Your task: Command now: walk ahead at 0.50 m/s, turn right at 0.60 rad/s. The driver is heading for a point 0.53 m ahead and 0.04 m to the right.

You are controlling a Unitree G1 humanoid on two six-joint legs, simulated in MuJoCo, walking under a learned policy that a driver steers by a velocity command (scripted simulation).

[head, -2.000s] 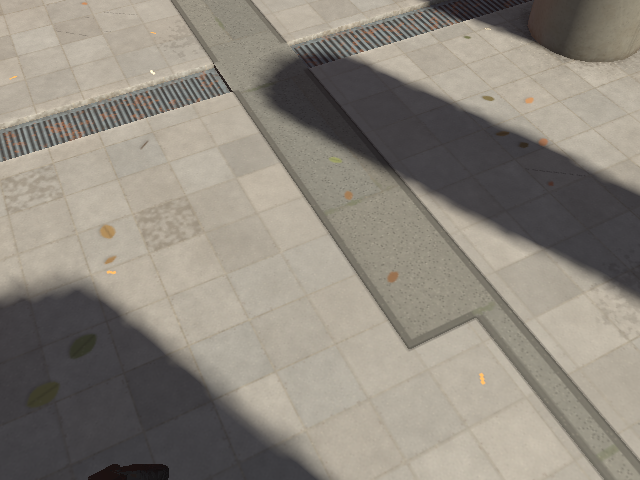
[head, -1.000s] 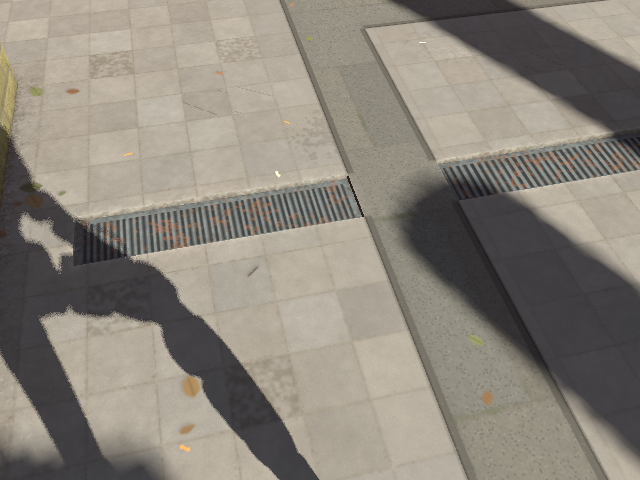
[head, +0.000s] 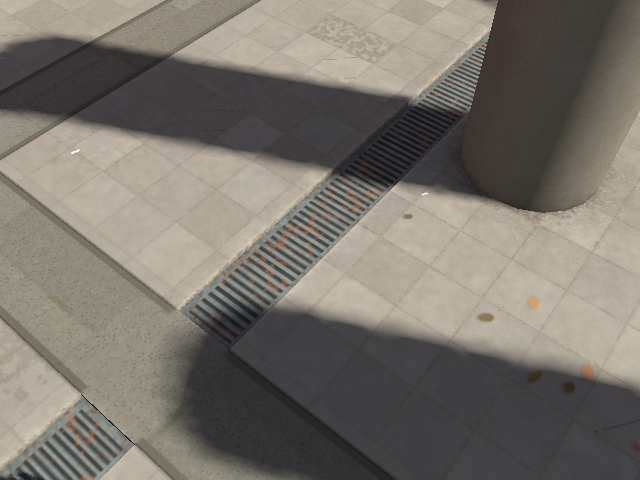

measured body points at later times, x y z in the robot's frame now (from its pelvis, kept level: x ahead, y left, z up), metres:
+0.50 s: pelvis +0.27 -0.08 +0.00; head +0.30 -0.10 +0.45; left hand +0.40 +0.18 -0.10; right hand +0.40 -0.37 -0.10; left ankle +0.48 +0.07 -0.68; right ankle +0.21 -0.14 -0.74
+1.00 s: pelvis +0.46 -0.07 -0.01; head +0.48 -0.08 +0.44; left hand +0.64 +0.16 -0.13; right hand +0.54 -0.34 -0.13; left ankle +0.56 +0.01 -0.74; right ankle +0.46 -0.23 -0.74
